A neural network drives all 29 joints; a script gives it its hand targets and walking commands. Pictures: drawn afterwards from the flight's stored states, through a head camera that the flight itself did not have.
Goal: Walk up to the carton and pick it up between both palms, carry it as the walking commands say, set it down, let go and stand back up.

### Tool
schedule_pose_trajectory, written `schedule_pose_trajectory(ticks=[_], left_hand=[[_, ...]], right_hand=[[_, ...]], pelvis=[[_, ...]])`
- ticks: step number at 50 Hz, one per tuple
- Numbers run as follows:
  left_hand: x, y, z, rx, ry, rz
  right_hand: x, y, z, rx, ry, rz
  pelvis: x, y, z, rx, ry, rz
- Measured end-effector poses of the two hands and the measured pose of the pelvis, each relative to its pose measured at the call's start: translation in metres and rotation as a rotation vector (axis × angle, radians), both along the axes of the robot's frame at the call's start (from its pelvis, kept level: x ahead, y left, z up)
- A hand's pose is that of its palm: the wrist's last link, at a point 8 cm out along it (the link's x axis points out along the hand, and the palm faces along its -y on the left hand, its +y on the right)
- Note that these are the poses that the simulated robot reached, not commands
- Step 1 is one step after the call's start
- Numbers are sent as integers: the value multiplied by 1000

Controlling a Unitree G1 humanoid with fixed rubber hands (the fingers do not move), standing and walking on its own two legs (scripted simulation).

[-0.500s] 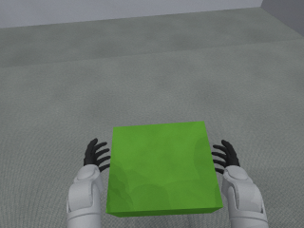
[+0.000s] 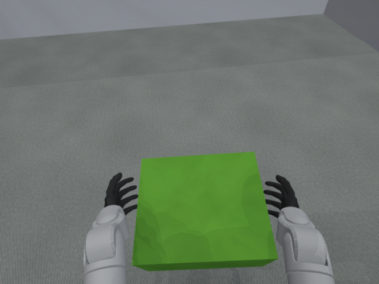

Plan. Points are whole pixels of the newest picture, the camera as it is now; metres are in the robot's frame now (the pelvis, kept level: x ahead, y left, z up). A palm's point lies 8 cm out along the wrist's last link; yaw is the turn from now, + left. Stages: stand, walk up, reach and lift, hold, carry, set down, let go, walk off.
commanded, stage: carry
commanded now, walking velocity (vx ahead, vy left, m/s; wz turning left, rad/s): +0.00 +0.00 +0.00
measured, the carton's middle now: (201, 211) +0.31 +0.01 -0.06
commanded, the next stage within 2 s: hold in 0.14 s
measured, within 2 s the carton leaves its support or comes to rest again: neither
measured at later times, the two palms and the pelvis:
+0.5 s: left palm (117, 210) +0.27 +0.18 +0.04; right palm (297, 218) +0.25 -0.18 +0.04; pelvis +0.00 +0.00 +0.01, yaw +0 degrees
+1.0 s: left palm (125, 198) +0.29 +0.17 +0.05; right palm (301, 216) +0.26 -0.19 +0.03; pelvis -0.03 -0.01 +0.00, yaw -3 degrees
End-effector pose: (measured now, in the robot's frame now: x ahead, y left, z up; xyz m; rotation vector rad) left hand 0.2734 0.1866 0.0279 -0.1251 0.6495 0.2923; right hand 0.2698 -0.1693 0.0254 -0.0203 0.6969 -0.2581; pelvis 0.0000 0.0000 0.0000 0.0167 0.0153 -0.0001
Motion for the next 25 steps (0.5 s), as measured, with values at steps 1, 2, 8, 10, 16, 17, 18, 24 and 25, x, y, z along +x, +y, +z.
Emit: schedule_pose_trajectory(ticks=[1, 2, 8, 10, 16, 17, 18, 24, 25], left_hand=[[0, 0, 0, 0, 1, 0], [0, 0, 0, 0, 2, 0], [0, 0, -2, 0, 6, 1], [0, 0, -2, 2, 2, -7], [0, -3, 8, 4, -36, -21], [-1, -4, 10, 4, -43, -22], [-1, -4, 12, 3, -51, -24], [-6, -8, 14, -6, -62, -49], [-7, -8, 13, -10, -58, -53]], right_hand=[[0, 0, 0, 0, 1, 0], [0, 0, -1, 0, 2, 0], [0, 0, -2, -2, 8, 1], [0, 0, -1, -2, 5, 0], [-4, -3, 9, -4, -28, -7], [-5, -4, 11, -5, -35, -8], [-6, -4, 13, -6, -42, -9], [-17, -9, 17, -18, -49, -16], [-19, -9, 15, -17, -44, -19]], pelvis=[[0, 0, 0, 0, 0, 0], [0, 0, 0, 0, 0, 0], [1, 0, 0, 0, 1, 0], [1, 0, 1, -1, -8, -1], [4, -1, 6, -1, -39, -2], [4, -1, 6, -1, -44, -2], [4, -1, 7, -1, -50, -3], [-3, -2, 7, 0, -88, -3], [-4, -2, 7, 0, -93, -4]])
